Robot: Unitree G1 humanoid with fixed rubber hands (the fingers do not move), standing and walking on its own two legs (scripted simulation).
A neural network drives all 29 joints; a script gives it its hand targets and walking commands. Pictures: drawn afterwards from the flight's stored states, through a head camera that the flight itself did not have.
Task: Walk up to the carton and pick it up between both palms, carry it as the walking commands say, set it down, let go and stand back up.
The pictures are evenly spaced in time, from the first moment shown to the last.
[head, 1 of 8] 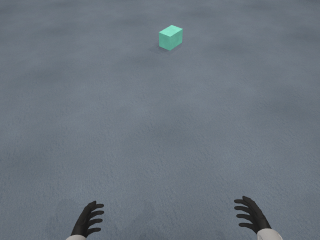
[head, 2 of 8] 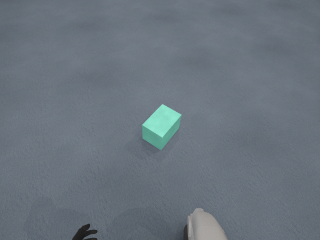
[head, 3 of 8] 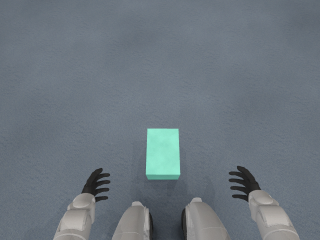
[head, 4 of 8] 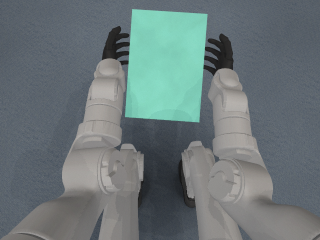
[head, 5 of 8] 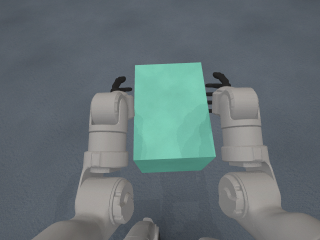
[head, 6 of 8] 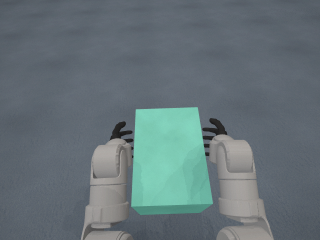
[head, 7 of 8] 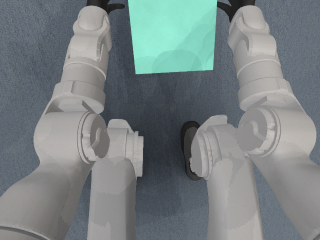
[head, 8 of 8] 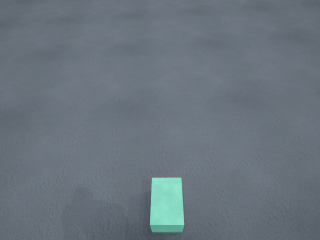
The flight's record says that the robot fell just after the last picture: no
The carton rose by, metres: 0.72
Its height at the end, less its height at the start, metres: +0.00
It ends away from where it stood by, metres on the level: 0.18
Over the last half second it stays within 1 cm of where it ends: yes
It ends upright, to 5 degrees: yes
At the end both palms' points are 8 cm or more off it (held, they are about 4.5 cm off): yes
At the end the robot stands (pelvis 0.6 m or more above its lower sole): yes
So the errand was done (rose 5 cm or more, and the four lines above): yes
